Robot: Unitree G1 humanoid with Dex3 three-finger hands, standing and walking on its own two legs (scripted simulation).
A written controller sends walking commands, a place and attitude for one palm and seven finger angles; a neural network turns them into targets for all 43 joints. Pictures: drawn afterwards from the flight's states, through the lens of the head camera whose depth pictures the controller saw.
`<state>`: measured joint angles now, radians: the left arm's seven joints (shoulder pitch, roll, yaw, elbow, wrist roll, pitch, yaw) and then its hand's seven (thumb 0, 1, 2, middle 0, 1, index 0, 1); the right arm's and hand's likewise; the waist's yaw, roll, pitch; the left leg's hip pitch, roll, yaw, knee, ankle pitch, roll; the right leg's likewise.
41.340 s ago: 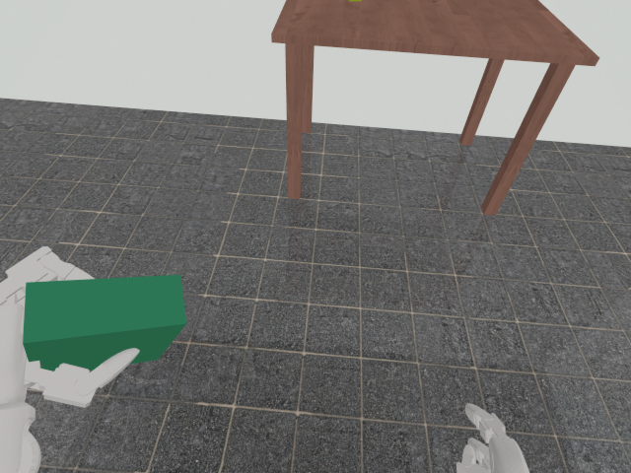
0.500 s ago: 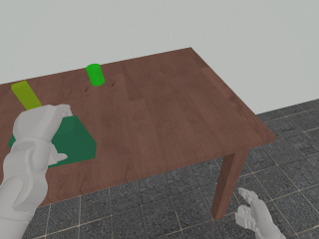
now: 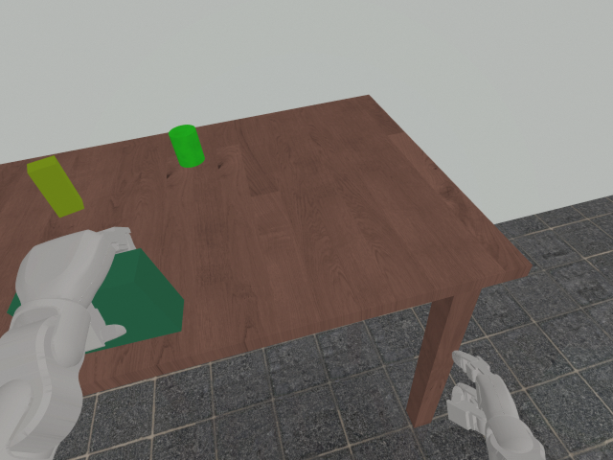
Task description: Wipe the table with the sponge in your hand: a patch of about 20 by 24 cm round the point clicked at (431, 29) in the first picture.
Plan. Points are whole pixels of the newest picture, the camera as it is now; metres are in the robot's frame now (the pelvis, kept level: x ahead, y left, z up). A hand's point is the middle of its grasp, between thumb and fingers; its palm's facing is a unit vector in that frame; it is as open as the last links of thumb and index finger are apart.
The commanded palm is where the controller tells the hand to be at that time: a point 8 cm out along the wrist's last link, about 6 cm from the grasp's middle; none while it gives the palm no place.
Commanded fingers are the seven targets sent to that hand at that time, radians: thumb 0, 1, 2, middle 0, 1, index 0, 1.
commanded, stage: bring the sponge back beside the body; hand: left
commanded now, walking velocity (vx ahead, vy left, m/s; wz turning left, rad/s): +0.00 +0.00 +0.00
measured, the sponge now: (115, 312) +0.22 +0.29 +0.11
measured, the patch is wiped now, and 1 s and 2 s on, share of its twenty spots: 1.00 1.00 1.00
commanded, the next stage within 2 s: step back with the hand held close in 0.72 s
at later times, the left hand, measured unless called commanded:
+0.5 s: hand (89, 318) +0.19 +0.28 +0.15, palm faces +0.15 -0.11 -0.98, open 9.3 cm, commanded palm +0.15 +0.28 +0.23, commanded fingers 0.00 0.10 1.30 -1.20 -1.60 -1.20 -1.60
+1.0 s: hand (126, 304) +0.20 +0.24 +0.17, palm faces +0.32 -0.79 -0.52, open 9.3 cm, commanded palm +0.15 +0.28 +0.21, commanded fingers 0.00 0.10 1.30 -1.20 -1.60 -1.20 -1.60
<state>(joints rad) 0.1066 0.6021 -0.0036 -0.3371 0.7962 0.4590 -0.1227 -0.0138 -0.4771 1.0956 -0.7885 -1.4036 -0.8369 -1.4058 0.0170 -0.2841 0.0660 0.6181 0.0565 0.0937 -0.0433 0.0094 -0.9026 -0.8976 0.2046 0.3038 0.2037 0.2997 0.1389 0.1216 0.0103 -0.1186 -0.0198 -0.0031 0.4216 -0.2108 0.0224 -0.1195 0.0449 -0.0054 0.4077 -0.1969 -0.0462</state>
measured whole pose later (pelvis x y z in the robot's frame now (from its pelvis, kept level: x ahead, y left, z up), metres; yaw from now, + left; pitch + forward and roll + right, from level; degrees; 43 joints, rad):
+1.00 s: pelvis -0.01 +0.00 -0.01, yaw +1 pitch -2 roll -1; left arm 0.38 0.46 0.29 -0.53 0.00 0.08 0.05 -0.02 -0.48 1.09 -0.79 -1.40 -0.84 -1.41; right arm 0.15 -0.24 0.07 0.50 0.04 0.03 -0.05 0.01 -0.90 -0.90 0.21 0.30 0.20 0.30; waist 0.05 0.05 0.01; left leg -0.25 -0.01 -0.05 0.54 -0.24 0.02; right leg -0.22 0.07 -0.04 0.46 -0.21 -0.05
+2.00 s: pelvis -0.13 +0.03 -0.02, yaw +0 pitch +2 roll -4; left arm 0.34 0.37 0.41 -0.60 -0.06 -0.13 0.15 -0.02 -0.48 1.09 -0.79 -1.41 -0.84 -1.41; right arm 0.19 -0.16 0.04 0.59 0.01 -0.07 -0.04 0.01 -0.90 -0.90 0.21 0.30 0.21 0.30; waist 0.03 0.03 -0.02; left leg -0.49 0.07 0.08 0.49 -0.03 0.05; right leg -0.26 0.03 -0.01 0.68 -0.44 0.00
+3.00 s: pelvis -0.35 +0.03 -0.01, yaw +2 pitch -3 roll +1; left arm 0.40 0.36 0.35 -0.51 -0.05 -0.11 0.12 -0.02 -0.48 1.09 -0.79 -1.40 -0.84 -1.41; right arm 0.25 -0.21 0.02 0.68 0.01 -0.07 -0.06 0.01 -0.90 -0.90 0.21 0.30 0.21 0.30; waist 0.02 -0.02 -0.07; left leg -0.44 0.05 0.04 0.94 -0.39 0.03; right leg -0.31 0.00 -0.07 0.56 -0.22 -0.06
